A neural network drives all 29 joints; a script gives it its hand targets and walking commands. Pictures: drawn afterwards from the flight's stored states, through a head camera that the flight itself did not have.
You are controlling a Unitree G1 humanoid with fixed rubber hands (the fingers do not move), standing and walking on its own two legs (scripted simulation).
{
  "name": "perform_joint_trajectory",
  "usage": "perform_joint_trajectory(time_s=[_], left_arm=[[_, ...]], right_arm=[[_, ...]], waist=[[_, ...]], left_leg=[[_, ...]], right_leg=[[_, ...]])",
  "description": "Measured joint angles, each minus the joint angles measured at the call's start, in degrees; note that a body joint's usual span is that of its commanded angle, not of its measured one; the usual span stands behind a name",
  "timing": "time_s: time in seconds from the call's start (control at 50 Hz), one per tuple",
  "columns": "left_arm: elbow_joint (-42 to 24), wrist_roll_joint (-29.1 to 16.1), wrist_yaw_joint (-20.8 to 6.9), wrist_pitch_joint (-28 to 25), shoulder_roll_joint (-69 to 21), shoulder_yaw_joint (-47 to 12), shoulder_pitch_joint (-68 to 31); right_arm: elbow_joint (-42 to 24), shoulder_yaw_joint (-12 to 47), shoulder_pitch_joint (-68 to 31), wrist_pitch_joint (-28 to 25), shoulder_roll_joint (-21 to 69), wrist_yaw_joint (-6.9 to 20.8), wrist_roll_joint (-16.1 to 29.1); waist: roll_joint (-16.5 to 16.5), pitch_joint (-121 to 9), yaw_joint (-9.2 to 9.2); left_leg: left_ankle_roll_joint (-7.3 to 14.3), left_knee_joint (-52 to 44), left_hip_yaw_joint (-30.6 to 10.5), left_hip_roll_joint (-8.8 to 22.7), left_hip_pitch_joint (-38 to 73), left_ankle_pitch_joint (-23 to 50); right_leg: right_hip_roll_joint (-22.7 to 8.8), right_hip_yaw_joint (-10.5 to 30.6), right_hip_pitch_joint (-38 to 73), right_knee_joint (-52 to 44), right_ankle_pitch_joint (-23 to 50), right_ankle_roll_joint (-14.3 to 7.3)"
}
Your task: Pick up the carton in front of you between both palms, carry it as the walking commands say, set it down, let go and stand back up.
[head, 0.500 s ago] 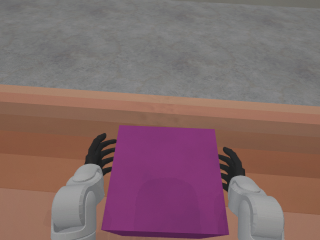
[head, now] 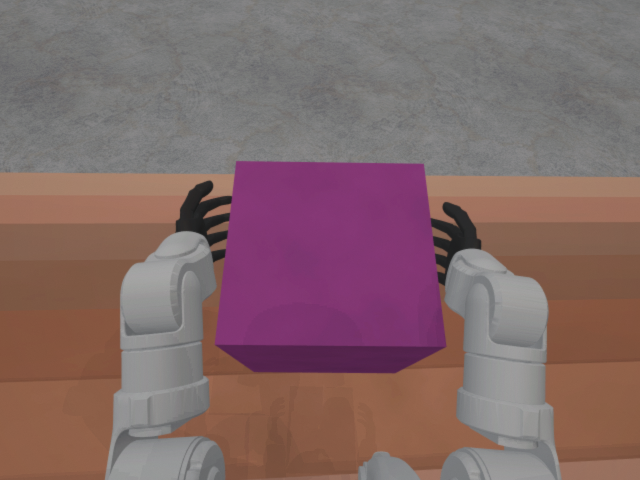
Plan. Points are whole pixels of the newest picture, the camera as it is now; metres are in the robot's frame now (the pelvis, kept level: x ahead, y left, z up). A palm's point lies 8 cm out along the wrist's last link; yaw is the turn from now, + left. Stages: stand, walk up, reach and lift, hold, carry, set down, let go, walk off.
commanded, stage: carry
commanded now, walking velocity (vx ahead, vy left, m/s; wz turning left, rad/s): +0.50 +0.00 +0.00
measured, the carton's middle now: (327, 282) +0.37 -0.01 +0.01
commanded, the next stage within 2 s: none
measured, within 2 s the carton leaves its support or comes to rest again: neither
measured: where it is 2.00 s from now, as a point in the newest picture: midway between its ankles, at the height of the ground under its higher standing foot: (297, 241)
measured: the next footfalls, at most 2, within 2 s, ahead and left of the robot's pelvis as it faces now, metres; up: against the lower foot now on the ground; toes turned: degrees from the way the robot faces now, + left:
right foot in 0.36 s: +0.42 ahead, -0.09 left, -0.13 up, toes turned -4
left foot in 0.88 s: +0.76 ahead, -0.02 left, -0.26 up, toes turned -1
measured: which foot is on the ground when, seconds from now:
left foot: down 0.00-0.44, up 0.46-0.86, down 0.88-1.00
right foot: up 0.00-0.34, down 0.36-0.90, up 0.92-1.00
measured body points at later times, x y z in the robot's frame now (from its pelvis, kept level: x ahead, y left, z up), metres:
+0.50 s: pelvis +0.36 -0.06 -0.15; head +0.36 -0.06 +0.30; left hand +0.67 +0.13 -0.06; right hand +0.70 -0.17 -0.07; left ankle +0.18 +0.07 -0.67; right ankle +0.38 -0.09 -0.86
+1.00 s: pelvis +0.68 -0.03 -0.29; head +0.66 -0.03 +0.16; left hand +1.02 +0.08 -0.18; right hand +0.99 -0.22 -0.16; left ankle +0.72 -0.02 -0.99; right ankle +0.55 -0.14 -0.84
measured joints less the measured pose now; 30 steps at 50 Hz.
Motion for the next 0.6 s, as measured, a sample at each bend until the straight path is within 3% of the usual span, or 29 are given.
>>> perform_joint_trajectory(time_s=[0.08, 0.18, 0.22, 0.28, 0.32, 0.34, 0.36, 0.4, 0.42, 0.46, 0.52, 0.6], left_arm=[[-5.2, 0.0, -0.8, -1.0, -1.0, -0.1, 2.7], [-10.0, 0.1, -1.5, -0.4, -1.4, -0.6, 7.0], [-11.2, 0.1, -1.8, 0.3, -1.1, -0.4, 8.3], [-11.3, 0.7, -2.0, 1.2, -0.9, -0.9, 9.3], [-9.6, 1.7, -2.0, 1.4, -1.4, -1.8, 9.5], [-8.1, 2.0, -1.9, 1.5, -1.7, -2.4, 9.3], [-6.6, 2.3, -1.6, 1.7, -1.9, -2.9, 8.6], [-3.3, 2.7, -0.6, 1.4, -1.7, -3.4, 7.3], [-2.1, 2.2, -0.5, 1.3, -1.0, -3.2, 7.5], [-0.4, 0.1, 0.1, 1.4, 0.4, -3.4, 8.4], [2.7, -1.8, 0.6, 1.1, 0.7, -3.2, 9.2], [2.6, -2.3, 0.8, -2.4, 0.0, -3.4, 7.7]], right_arm=[[-4.1, -0.1, 0.9, -0.6, 1.4, 0.6, 0.0], [-7.7, 2.0, 3.7, 0.2, 2.5, 0.8, -0.9], [-7.8, 3.4, 4.1, 0.8, 2.5, 0.7, -1.4], [-7.3, 4.3, 4.7, 1.3, 2.1, 0.6, -1.3], [-6.4, 4.3, 5.6, 1.8, 1.2, 0.5, -0.7], [-6.0, 4.1, 6.1, 2.2, 0.4, 0.5, -0.2], [-5.4, 3.7, 6.5, 2.5, -0.4, 0.6, 0.2], [-1.9, 3.8, 5.5, 1.8, -1.7, 1.1, 0.4], [0.2, 4.3, 4.6, 1.1, -1.8, 1.2, 0.1], [2.3, 4.4, 4.9, 0.7, -0.9, 1.3, -1.1], [2.7, 2.5, 7.8, 0.2, 1.5, 1.1, -2.6], [-0.6, -0.1, 8.9, -3.5, 3.2, 0.9, -2.8]], waist=[[0.7, -0.2, -0.2], [0.9, -2.9, -0.44], [0.5, -3.9, -1.74], [-0.9, -5.2, -3.74], [-1.4, -6.5, -3.28], [-1.7, -6.7, -1.92], [-2.2, -7.2, 0.01], [-1.9, -9.0, 4.13], [-0.5, -9.2, 5.34], [0.0, -8.3, 6.83], [-0.5, -6.9, 7.14], [-0.3, -2.5, 7.22]], left_leg=[[-0.5, -0.4, -0.7, -0.2, 3.2, -3.8], [-1.5, 3.1, -1.2, -0.8, 7.8, -12.1], [-2.1, 5.6, -1.8, -1.2, 9.9, -16.2], [-3.2, 10.9, -2.8, -2.1, 13.4, -24.0], [-3.6, 17.0, -2.7, -2.0, 15.9, -29.6], [-3.8, 23.1, -1.9, -1.4, 16.5, -26.2], [-3.9, 32.2, -1.6, -1.0, 15.8, -23.5], [-4.6, 51.6, -4.2, -1.5, 10.0, -23.1], [-4.6, 56.9, -6.3, -1.5, 6.6, -21.7], [-4.6, 62.7, -8.7, -1.8, 1.4, -19.3], [-4.7, 57.3, -10.6, -0.7, -5.1, -14.9], [-5.4, 37.9, -11.4, 1.6, -11.6, -8.8]], right_leg=[[-0.1, -0.1, -3.3, -5.8, 6.0, 0.1], [0.0, -1.4, -6.2, -3.1, 13.8, 0.0], [-0.1, -1.9, -6.2, -8.4, 20.0, 0.3], [0.1, -2.2, -3.1, -24.4, 36.0, -0.4], [0.4, -3.9, 0.7, -29.9, 41.8, -1.2], [0.6, -5.8, 4.1, -31.8, 43.0, -1.3], [0.7, -7.3, 7.8, -32.6, 39.7, -2.0], [2.6, -6.6, 10.4, -28.1, 15.2, -3.4], [4.0, -6.7, 9.0, -24.1, 9.0, -4.1], [5.1, -7.2, 7.6, -18.6, 8.2, -5.3], [5.7, -7.8, 8.6, -16.6, 2.5, -5.6], [6.5, -7.9, 10.4, -16.5, -0.6, -5.8]])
